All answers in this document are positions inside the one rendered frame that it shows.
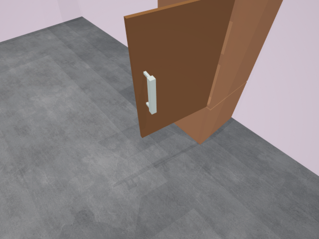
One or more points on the cupboard door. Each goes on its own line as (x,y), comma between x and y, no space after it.
(180,45)

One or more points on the handle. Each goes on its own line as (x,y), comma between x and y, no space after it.
(151,83)

